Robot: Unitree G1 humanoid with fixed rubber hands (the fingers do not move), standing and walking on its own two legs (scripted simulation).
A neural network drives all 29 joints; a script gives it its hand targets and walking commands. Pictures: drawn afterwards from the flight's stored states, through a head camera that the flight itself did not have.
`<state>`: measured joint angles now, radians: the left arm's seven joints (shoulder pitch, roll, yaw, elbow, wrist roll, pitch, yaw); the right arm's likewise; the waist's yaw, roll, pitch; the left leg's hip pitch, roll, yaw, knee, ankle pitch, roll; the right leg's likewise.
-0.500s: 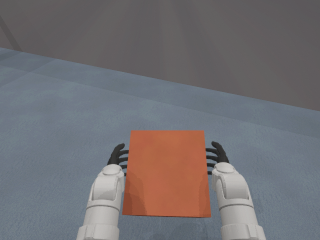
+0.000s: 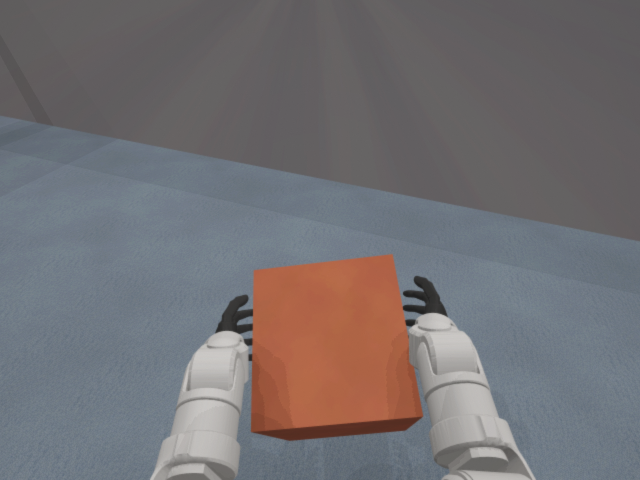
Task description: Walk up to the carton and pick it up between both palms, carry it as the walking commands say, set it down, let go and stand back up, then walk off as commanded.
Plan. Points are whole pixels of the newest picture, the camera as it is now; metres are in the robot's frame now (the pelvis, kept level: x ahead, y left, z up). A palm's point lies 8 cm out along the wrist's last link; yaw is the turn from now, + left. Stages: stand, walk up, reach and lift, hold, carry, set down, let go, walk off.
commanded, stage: hold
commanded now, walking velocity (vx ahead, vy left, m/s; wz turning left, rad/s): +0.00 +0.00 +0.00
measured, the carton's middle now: (335, 356) +0.34 -0.01 -0.03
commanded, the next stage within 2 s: set down in 0.08 s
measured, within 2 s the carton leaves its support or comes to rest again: neither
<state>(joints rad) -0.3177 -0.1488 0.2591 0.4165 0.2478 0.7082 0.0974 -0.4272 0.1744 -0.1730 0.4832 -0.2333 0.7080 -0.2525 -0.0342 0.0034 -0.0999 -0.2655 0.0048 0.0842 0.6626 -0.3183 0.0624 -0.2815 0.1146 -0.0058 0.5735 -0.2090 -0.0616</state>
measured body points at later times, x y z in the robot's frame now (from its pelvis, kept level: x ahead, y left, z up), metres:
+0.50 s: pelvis +0.00 +0.00 +0.00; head -0.04 +0.01 +0.45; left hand +0.31 +0.15 +0.00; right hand +0.32 -0.14 +0.02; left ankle +0.03 +0.08 -0.72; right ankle +0.06 -0.07 -0.72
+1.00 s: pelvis +0.00 +0.00 -0.02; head +0.14 +0.00 +0.41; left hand +0.33 +0.14 -0.10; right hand +0.35 -0.14 -0.10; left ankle +0.03 +0.08 -0.72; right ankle +0.06 -0.07 -0.72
